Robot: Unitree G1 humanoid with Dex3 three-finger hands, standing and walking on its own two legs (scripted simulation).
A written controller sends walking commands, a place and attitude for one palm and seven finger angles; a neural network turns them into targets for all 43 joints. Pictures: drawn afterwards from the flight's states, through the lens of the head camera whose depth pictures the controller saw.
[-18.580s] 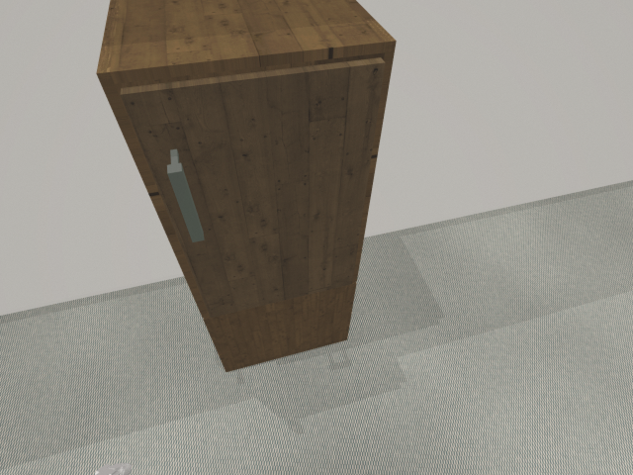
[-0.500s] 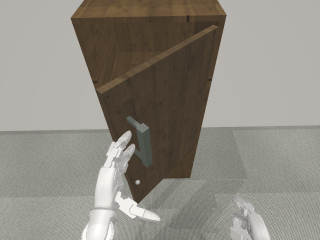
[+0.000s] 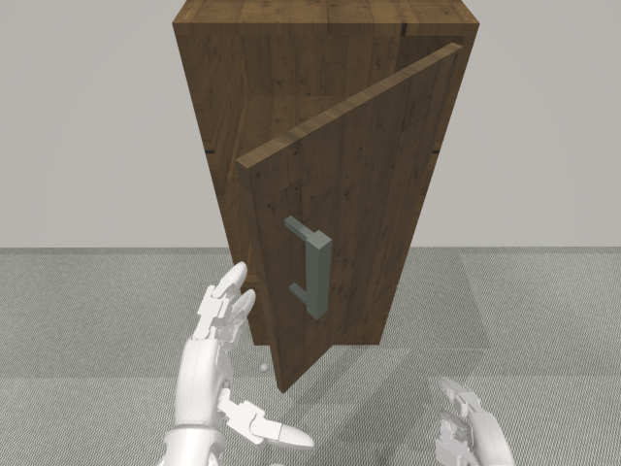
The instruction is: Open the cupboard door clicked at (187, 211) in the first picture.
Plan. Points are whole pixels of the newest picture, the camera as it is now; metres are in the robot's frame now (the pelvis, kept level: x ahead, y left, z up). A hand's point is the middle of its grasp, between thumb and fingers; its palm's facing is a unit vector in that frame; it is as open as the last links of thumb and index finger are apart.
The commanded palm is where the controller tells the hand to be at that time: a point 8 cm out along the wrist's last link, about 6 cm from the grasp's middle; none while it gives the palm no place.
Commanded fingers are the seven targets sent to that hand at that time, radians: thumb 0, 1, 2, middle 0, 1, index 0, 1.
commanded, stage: slide the hand sideways off the handle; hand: left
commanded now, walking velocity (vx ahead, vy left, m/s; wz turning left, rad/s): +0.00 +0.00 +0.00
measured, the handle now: (306, 270) +0.34 +0.03 +0.09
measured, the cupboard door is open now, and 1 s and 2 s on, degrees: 45 45 45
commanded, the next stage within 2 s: draw the hand back to the body in 0.22 s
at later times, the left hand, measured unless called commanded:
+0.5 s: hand (234, 383) +0.19 +0.09 +0.11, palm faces +0.06 -1.00 -0.07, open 16.3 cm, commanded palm +0.15 +0.15 +0.11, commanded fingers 0.00 -0.50 0.30 -0.15 -0.30 -0.15 -0.30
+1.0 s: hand (147, 357) +0.19 +0.17 +0.15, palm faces +0.22 -0.93 -0.30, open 15.1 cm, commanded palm +0.15 +0.22 +0.17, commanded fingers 0.00 0.03 0.52 -0.17 -0.30 -0.17 -0.30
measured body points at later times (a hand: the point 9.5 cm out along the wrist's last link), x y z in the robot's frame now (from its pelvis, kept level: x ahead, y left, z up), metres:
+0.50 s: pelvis +0.01 -0.03 -0.01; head +0.02 -0.04 +0.44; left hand +0.18 +0.15 +0.11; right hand +0.20 -0.24 -0.07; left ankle +0.01 +0.07 -0.68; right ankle +0.00 -0.12 -0.68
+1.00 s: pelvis +0.02 -0.03 +0.03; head +0.01 -0.04 +0.48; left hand +0.18 +0.21 +0.17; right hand +0.21 -0.25 -0.04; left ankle +0.01 +0.07 -0.68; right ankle +0.00 -0.12 -0.68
